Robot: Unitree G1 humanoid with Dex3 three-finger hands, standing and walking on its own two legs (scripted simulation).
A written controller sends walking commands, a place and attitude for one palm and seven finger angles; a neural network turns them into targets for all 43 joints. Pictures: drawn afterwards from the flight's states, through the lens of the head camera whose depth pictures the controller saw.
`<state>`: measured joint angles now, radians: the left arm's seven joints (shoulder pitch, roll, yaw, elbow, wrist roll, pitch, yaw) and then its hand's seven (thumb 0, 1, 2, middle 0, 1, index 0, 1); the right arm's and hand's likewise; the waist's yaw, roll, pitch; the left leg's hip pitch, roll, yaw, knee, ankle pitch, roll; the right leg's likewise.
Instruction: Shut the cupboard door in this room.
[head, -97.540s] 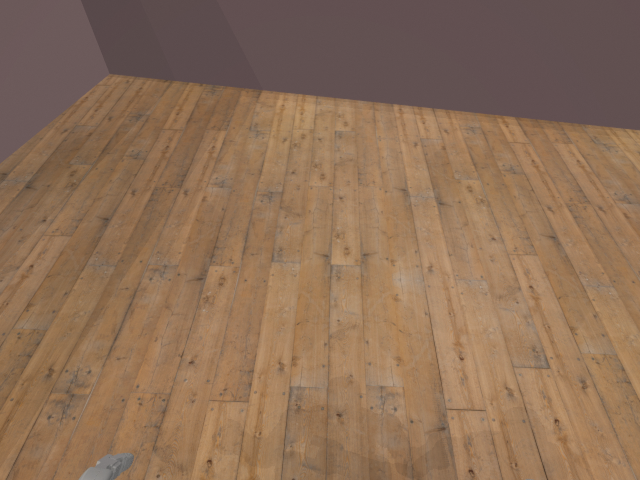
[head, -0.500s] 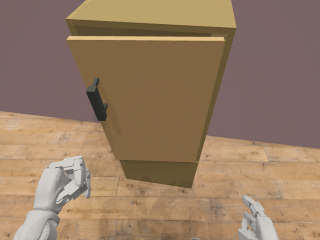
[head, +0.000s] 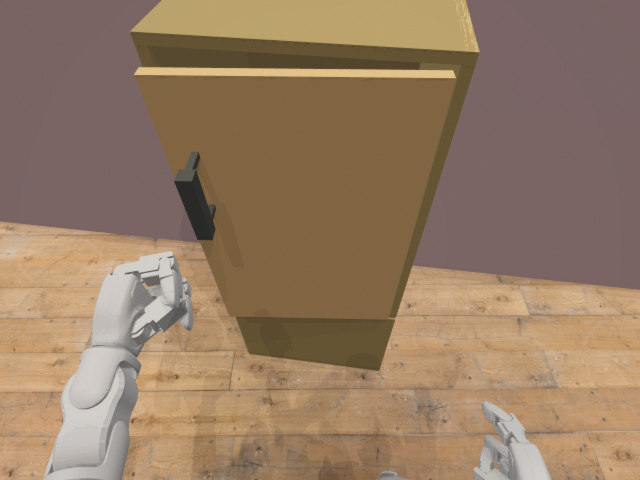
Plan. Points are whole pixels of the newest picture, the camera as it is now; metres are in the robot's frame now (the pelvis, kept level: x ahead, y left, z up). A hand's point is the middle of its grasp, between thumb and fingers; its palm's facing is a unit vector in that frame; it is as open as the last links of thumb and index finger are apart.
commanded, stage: bring the fist close to the handle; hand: left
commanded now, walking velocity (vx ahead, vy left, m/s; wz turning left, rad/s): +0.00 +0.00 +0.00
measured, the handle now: (200, 196) +0.48 +0.20 +0.08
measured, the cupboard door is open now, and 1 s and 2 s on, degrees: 6 6 0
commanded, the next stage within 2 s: push the door shut along its arc in 0.92 s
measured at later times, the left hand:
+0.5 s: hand (202, 253) +0.37 +0.17 +0.08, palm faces +0.02 -1.00 -0.01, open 3.1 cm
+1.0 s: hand (200, 248) +0.37 +0.17 +0.09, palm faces +0.03 -1.00 -0.03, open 3.1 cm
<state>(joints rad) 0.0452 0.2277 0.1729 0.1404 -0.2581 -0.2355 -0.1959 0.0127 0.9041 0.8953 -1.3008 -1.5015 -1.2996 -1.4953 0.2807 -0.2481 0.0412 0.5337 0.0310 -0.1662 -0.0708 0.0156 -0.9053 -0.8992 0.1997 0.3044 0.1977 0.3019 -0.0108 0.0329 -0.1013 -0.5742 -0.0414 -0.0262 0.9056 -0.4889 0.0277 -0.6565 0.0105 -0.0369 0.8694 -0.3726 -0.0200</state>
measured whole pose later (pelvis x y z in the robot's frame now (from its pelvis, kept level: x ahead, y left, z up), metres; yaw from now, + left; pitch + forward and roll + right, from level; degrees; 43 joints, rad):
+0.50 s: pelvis +0.00 +0.00 +0.00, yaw -1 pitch +11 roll -1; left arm -0.29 0.24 0.20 0.48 -0.20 -0.24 -0.14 0.01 0.90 0.90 -1.30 -1.50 -1.30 -1.50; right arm 0.29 -0.24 0.03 0.58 0.03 -0.09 -0.06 0.01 -0.91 -0.90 0.20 0.30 0.20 0.30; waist -0.03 0.03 -0.10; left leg -0.59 -0.04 -0.01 0.88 -0.48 0.03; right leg -0.68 0.01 -0.02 0.85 -0.36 -0.01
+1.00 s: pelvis +0.00 -0.01 +0.00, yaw -1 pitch +11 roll +0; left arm -0.33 0.27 0.24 0.58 -0.22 -0.34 -0.19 0.01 0.91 0.90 -1.30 -1.50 -1.30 -1.50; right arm 0.30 -0.26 0.01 0.60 0.03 -0.06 -0.05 0.01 -0.91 -0.90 0.20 0.30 0.20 0.30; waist -0.04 0.03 -0.10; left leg -0.59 -0.03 -0.02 0.87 -0.46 0.02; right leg -0.68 0.02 -0.03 0.83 -0.34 -0.03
